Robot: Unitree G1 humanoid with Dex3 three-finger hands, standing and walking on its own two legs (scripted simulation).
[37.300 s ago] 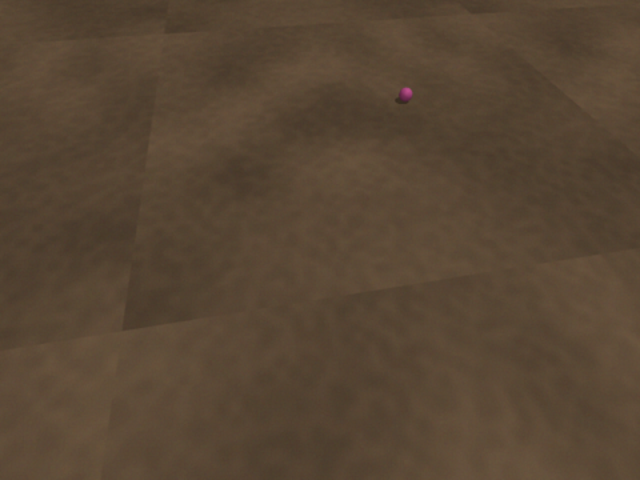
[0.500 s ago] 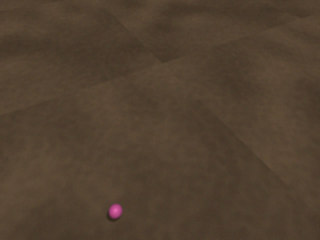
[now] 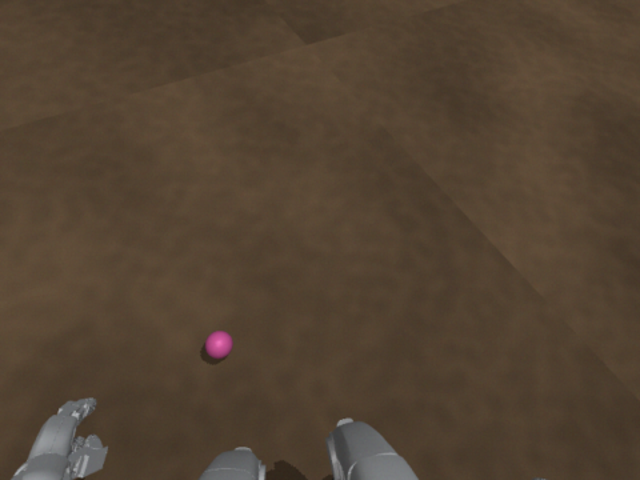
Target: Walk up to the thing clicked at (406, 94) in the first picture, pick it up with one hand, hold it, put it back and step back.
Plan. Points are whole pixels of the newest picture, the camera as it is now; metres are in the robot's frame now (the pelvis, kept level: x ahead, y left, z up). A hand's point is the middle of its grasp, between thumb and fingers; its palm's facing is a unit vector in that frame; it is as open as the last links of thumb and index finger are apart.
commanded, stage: step back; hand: left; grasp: from above
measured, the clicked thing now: (219, 344) +0.47 +0.22 -0.72
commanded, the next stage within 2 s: none
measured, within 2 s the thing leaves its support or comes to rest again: neither
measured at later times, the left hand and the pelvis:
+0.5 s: hand out of the picture +0.01 +0.24 -0.13, palm faces -0.05 -0.91 -0.41, open 7.4 cm; pelvis -0.11 -0.02 +0.01, yaw -2 degrees
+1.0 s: hand out of the picture -0.17 +0.24 -0.15, palm faces -0.09 -0.91 -0.41, open 7.4 cm; pelvis -0.27 -0.03 -0.01, yaw -6 degrees
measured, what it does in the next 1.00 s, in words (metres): walks backwards: right foot, then left foot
